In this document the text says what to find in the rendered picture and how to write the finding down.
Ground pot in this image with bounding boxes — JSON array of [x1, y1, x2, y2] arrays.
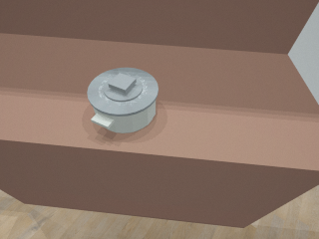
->
[[91, 101, 156, 133]]

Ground lid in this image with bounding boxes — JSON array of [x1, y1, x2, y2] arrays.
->
[[87, 67, 159, 117]]

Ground knob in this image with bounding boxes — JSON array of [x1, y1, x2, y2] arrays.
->
[[108, 73, 137, 94]]

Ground table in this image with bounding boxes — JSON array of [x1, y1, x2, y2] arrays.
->
[[0, 0, 319, 228]]

